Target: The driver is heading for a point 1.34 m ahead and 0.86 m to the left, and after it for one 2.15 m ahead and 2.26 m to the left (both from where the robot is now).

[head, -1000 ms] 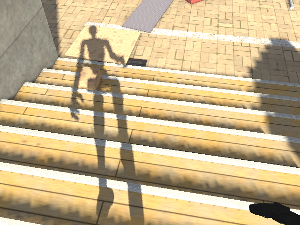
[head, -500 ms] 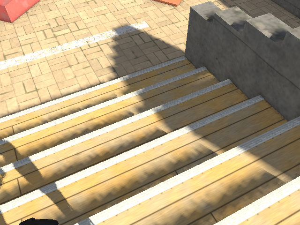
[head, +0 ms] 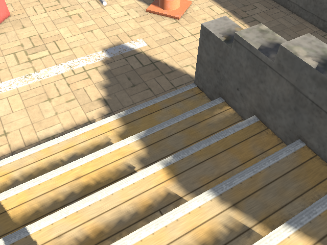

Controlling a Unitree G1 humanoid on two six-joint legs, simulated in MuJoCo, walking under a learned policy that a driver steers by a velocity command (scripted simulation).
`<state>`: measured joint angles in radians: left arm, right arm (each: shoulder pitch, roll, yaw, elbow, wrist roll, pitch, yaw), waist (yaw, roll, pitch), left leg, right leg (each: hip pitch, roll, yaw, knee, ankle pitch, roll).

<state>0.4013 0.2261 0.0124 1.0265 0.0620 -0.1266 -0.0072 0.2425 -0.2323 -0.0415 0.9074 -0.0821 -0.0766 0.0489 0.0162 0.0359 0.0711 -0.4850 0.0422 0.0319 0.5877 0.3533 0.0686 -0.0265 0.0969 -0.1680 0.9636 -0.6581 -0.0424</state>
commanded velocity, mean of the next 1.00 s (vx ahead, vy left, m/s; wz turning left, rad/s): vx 0.12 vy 0.00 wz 0.88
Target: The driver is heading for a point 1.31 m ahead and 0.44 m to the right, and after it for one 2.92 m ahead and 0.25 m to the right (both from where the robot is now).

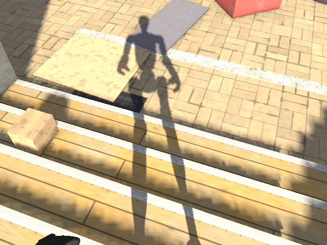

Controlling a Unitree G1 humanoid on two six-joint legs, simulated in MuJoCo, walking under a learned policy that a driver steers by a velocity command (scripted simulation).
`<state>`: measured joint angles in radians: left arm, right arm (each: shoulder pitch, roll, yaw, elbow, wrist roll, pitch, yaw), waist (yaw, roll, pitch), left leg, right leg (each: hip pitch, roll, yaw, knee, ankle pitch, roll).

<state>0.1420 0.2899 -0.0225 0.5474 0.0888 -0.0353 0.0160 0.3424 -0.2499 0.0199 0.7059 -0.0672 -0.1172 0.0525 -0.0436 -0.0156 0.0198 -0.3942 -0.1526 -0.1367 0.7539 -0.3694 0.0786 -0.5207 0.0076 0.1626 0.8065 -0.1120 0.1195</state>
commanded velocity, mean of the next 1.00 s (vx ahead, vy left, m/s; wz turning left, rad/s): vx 0.02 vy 0.00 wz -0.45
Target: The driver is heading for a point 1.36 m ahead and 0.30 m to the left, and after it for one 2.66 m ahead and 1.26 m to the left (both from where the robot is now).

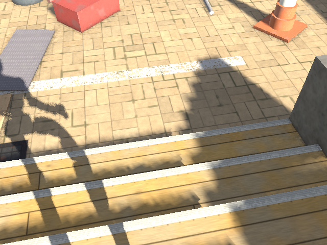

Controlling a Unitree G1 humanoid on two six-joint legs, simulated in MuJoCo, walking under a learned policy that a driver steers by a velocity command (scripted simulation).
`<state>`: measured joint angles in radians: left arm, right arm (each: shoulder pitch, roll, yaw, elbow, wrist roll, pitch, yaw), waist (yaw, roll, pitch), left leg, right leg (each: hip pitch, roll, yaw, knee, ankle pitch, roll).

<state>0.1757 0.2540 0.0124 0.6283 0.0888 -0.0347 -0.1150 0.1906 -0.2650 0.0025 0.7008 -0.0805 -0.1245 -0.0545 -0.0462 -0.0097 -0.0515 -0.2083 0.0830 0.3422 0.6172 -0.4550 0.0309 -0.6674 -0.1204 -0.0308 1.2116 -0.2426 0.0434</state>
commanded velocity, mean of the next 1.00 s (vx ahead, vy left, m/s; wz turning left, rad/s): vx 0.84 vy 0.00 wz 0.30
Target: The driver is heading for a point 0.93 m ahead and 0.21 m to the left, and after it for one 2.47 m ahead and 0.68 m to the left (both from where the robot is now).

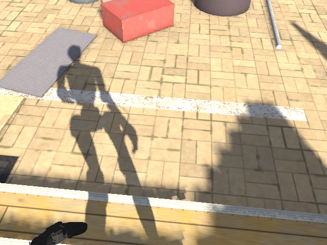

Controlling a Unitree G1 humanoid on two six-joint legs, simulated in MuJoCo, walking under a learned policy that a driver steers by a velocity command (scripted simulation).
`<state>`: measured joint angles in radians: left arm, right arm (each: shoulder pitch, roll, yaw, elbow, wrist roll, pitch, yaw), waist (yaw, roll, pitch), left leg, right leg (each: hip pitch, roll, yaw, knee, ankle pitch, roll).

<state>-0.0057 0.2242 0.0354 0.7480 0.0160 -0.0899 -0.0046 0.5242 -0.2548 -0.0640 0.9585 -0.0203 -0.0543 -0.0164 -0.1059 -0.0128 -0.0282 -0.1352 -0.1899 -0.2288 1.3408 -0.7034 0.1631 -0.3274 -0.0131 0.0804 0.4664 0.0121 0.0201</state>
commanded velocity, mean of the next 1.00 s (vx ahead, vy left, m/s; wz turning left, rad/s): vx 0.94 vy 0.00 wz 0.63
